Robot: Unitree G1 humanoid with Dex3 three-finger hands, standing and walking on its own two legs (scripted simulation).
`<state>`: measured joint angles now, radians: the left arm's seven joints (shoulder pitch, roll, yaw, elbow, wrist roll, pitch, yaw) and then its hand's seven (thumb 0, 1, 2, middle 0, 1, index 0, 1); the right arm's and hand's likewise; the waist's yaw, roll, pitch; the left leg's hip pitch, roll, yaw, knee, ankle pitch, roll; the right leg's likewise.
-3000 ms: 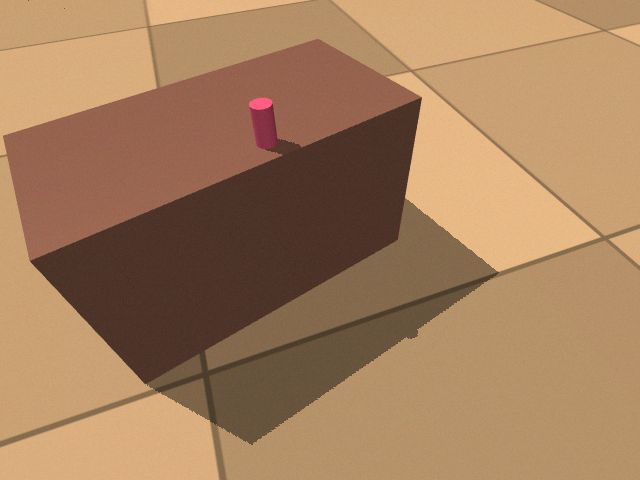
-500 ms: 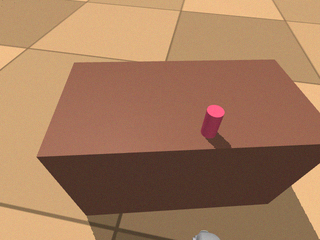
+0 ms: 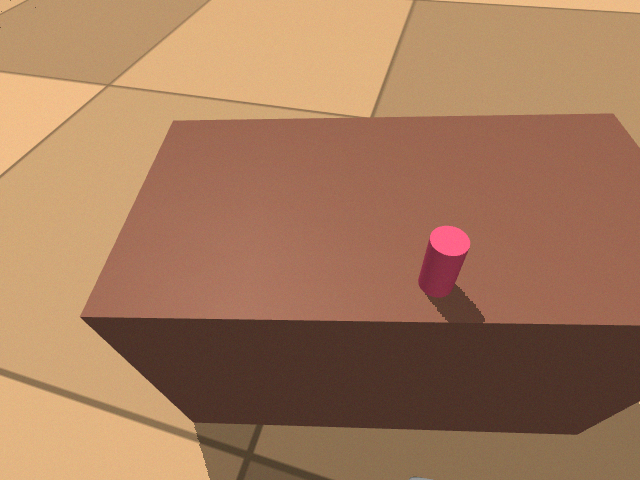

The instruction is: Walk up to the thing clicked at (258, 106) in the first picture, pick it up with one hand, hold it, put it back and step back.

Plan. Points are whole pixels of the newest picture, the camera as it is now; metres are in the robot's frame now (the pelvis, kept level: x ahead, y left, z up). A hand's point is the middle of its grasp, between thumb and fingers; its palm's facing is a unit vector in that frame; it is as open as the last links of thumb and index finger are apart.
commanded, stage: walk up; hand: right
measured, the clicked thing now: (442, 263) +0.44 -0.16 -0.04
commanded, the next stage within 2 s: stand in 1.18 s
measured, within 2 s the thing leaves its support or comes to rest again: neither
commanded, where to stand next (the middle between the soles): +0.07 +0.02 m, yaw -3 degrees
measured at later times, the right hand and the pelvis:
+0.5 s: hand out of the picture +0.13 -0.24 -0.12, palm faces -0.03 +0.94 -0.34, open 7.4 cm; pelvis +0.02 +0.01 +0.02, yaw +0 degrees
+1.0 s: hand out of the picture +0.11 -0.25 -0.12, palm faces +0.02 +0.94 -0.34, open 7.4 cm; pelvis +0.03 +0.01 +0.03, yaw -2 degrees
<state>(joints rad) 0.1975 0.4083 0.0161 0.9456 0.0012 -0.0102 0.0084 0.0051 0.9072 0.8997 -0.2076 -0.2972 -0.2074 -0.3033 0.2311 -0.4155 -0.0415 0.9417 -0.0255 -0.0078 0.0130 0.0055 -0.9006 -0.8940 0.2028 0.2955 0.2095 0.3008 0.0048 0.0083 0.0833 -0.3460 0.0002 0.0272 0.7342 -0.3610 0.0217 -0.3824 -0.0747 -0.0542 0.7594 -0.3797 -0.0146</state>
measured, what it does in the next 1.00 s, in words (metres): stands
